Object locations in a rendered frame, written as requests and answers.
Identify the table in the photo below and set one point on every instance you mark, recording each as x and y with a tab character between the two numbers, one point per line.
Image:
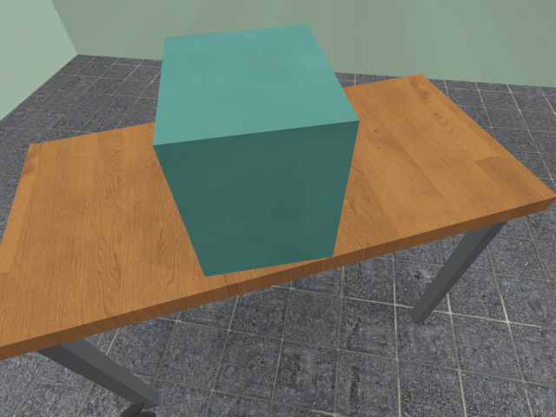
95	241

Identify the carton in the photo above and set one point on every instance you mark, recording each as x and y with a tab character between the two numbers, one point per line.
255	137

